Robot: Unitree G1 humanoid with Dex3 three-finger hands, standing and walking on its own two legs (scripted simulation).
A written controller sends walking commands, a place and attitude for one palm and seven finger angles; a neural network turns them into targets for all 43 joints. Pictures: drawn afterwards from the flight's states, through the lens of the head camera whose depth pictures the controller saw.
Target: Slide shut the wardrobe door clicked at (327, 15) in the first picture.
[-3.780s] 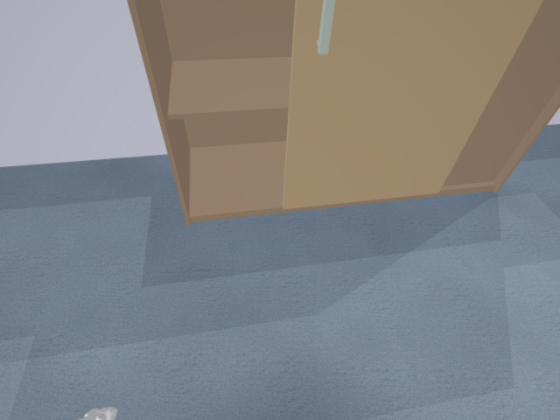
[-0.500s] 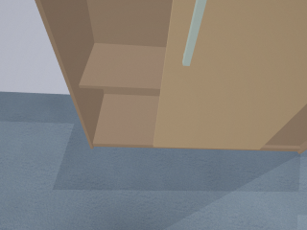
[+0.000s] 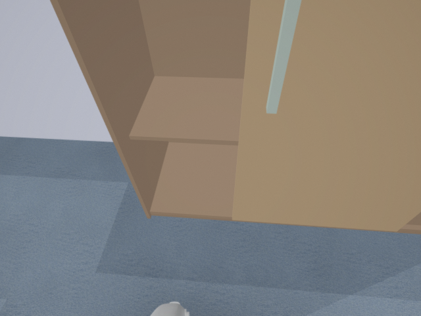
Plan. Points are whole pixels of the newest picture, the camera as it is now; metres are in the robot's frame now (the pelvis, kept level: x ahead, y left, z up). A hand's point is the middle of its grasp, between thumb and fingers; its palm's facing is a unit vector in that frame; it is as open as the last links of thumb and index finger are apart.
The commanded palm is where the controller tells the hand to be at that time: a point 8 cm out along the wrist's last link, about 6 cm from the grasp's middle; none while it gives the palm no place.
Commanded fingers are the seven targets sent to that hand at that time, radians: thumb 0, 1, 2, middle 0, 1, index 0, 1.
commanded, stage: take the last steps up to it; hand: right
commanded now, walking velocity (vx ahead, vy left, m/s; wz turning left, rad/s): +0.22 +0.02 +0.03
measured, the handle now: (279, 58) +0.65 -0.11 +0.17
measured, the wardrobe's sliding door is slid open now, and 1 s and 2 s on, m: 0.44 0.44 0.44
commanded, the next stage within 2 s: come to a stop and stand still in 0.24 s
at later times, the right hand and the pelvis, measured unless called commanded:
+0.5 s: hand out of the picture +0.14 -0.13 -0.19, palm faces +0.09 +0.99 -0.14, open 7.3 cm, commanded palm none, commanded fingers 0.00 -0.90 -0.90 0.20 0.30 0.20 0.30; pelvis +0.14 +0.03 -0.01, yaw -1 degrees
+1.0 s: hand out of the picture +0.15 -0.14 -0.17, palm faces +0.05 +0.96 -0.29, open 7.4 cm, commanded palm none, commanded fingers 0.00 -0.90 -0.90 0.20 0.30 0.20 0.30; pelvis +0.10 +0.07 -0.01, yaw +0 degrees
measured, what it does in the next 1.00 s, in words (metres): walks ahead: left foot, then right foot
